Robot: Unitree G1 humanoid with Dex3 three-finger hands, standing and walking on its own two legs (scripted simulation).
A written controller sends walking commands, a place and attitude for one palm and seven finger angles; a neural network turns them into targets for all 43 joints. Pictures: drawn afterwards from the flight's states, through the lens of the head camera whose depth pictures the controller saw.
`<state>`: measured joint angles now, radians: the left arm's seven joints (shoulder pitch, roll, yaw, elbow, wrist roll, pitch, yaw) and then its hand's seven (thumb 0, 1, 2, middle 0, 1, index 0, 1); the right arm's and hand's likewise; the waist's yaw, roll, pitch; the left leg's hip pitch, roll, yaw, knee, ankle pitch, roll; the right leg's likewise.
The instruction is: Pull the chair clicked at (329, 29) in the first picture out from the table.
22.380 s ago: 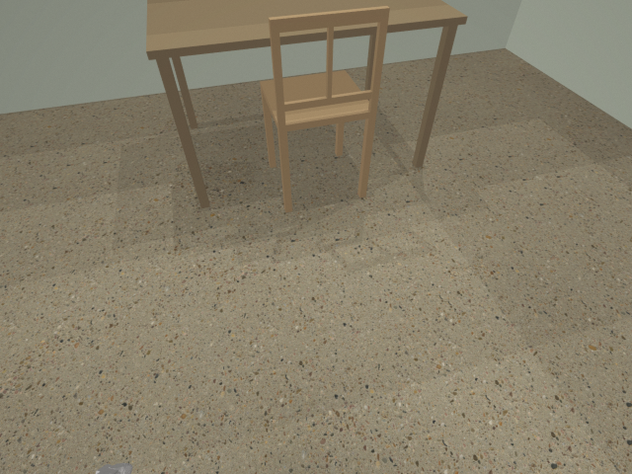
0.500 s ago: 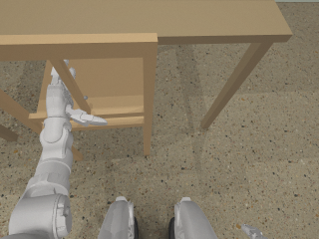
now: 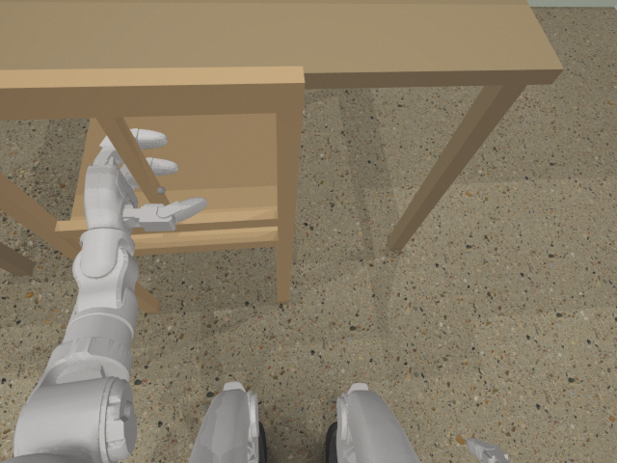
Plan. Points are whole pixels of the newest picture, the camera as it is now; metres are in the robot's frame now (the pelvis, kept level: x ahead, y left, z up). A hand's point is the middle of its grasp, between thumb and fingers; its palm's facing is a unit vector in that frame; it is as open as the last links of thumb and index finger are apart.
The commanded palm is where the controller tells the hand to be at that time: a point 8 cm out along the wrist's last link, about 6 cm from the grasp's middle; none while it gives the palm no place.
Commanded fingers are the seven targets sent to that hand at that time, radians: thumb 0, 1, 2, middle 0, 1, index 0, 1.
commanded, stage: hook a spindle and tug to test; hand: left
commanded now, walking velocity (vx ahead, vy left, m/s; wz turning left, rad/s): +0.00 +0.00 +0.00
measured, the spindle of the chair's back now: (144, 177) +0.48 +0.21 +0.01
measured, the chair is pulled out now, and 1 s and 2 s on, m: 0.00 0.03 0.16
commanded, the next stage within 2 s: step backward, pulling the chair out in 0.88 s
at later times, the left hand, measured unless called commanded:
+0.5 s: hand (161, 193) +0.44 +0.18 +0.02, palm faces +0.08 -1.00 -0.01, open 5.0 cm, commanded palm +0.40 +0.22 +0.03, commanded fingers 0.00 0.90 0.90 -0.50 -1.45 -0.50 -1.45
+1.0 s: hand (168, 213) +0.42 +0.17 +0.02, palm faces +0.08 -1.00 -0.03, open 5.1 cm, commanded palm +0.39 +0.22 +0.03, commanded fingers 0.00 0.90 0.90 -0.50 -1.45 -0.50 -1.45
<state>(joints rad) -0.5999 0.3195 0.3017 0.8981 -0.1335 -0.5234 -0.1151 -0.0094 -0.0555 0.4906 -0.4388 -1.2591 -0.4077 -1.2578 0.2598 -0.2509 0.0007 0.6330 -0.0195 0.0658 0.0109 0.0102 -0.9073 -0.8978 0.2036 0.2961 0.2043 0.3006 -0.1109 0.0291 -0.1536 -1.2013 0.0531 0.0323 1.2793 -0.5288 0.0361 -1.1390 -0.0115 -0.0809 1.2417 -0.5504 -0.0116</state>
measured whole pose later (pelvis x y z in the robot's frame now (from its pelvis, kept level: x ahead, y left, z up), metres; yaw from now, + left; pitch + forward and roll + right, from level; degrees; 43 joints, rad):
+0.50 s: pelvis +0.01 +0.01 +0.01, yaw -1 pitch +26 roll -3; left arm -0.50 0.28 0.27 0.78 -0.15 -0.50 -0.08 0.01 0.79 0.82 -0.44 -1.45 -0.43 -1.45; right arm 0.26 -0.24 -0.01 0.61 -0.01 0.07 0.03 0.01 -0.91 -0.90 0.20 0.30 0.20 0.30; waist -0.10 0.03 -0.16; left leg -1.16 0.05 0.05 1.25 -0.54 0.04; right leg -1.10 -0.01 -0.07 1.21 -0.55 0.00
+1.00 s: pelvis +0.02 +0.00 +0.01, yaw +0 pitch +25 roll -2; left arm -0.38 0.22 0.20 0.66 -0.14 -0.51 -0.06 0.01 0.78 0.82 -0.46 -1.45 -0.43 -1.45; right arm 0.22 -0.24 -0.01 0.60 -0.01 0.05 0.02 0.01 -0.91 -0.90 0.20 0.30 0.20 0.30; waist -0.07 0.03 -0.16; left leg -1.14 0.04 0.04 1.25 -0.55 0.04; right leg -1.08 -0.02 -0.07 1.21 -0.57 -0.01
